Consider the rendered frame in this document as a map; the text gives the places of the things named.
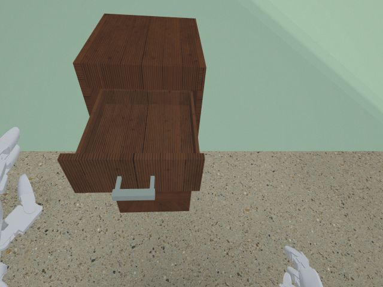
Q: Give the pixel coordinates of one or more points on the handle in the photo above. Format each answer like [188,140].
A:
[133,194]

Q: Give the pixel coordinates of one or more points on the robot left hand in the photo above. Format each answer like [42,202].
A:
[22,217]

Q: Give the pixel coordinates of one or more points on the cabinet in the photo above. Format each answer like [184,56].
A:
[144,53]

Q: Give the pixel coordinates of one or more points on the robot right hand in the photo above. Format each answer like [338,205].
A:
[304,275]

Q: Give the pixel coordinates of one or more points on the drawer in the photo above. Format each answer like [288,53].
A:
[137,134]

